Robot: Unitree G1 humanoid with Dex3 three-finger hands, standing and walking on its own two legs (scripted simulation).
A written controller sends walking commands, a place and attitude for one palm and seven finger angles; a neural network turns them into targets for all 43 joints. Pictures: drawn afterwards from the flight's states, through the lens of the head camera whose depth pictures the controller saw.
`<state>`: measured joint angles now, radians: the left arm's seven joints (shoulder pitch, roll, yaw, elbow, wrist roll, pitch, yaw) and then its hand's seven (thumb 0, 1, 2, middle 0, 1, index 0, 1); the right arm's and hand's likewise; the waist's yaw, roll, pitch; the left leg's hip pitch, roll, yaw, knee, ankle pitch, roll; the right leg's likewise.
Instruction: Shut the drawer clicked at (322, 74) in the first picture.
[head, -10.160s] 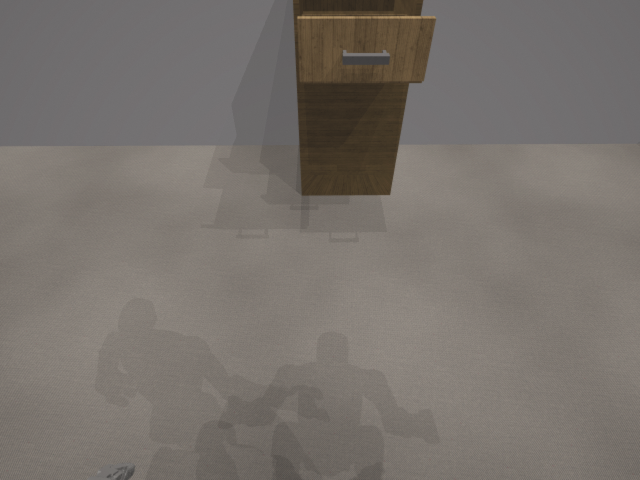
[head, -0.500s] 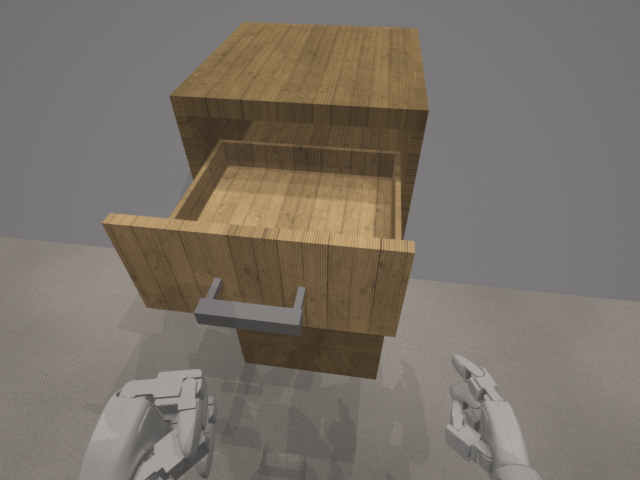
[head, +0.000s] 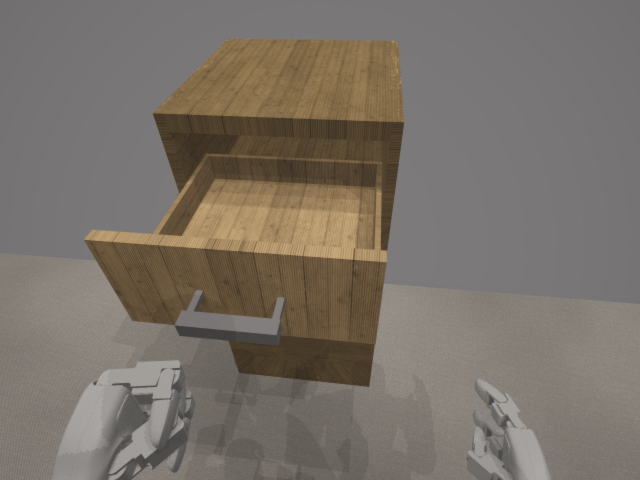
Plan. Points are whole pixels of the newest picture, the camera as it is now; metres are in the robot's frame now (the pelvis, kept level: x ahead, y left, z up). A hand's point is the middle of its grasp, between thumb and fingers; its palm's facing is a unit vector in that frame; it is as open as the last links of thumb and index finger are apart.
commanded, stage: raise the hand and make a fist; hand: left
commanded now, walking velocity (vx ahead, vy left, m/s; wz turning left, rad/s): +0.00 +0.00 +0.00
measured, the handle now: (234, 314) +0.32 +0.15 +0.05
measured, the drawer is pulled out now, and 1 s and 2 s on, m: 0.29 0.29 0.29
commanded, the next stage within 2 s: bring the fist close to the handle in 0.08 s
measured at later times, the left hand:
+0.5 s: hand (203, 418) +0.16 +0.13 +0.11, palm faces -0.01 -1.00 -0.07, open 3.3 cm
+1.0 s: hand (222, 400) +0.20 +0.13 +0.06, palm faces -0.05 -1.00 -0.02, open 3.3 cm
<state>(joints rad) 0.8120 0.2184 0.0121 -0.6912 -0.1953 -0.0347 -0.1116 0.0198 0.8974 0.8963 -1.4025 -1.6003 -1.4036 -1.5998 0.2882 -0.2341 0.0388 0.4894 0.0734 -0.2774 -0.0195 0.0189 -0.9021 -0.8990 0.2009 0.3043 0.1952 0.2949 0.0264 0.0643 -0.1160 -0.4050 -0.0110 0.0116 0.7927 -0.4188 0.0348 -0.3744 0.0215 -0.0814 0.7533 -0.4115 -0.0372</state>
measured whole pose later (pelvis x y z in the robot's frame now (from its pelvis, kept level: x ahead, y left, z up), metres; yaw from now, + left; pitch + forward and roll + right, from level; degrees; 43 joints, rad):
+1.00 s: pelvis +0.00 +0.00 -0.01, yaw +0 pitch +8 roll -1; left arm 0.56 0.15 -0.02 -0.28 -0.17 -0.25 -0.13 0.02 0.90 0.90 -1.40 -1.60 -1.40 -1.60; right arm 0.26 -0.23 0.03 0.51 0.03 -0.23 -0.02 0.02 -0.90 -0.90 0.20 0.30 0.20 0.30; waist -0.01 0.05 -0.10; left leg -0.57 -0.02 0.02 0.89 -0.46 0.04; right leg -0.55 0.01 -0.08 0.87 -0.46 -0.04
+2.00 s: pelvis +0.00 -0.01 -0.03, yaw +0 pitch +11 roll -1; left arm 0.40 0.17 -0.04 -0.17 -0.15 -0.25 -0.06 0.02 0.90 0.90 -1.40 -1.60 -1.40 -1.60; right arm 0.28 -0.26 0.03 0.45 0.03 -0.12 -0.01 0.02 -0.90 -0.90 0.20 0.30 0.20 0.29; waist -0.04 0.06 -0.13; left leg -0.68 0.00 0.01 0.98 -0.50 0.02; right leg -0.66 0.02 -0.09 0.95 -0.50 -0.05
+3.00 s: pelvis -0.02 +0.00 -0.02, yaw -1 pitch +10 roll -1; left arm -0.19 0.18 0.03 0.41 -0.15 -0.33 -0.04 -0.02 0.76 0.91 -1.40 -1.60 -1.40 -1.60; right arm 0.26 -0.26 0.03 0.61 0.03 -0.08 -0.01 0.01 -0.90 -0.90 0.20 0.30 0.20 0.29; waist -0.05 0.03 -0.07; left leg -0.65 -0.02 0.02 0.89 -0.42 0.04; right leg -0.63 0.01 -0.07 0.87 -0.42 -0.04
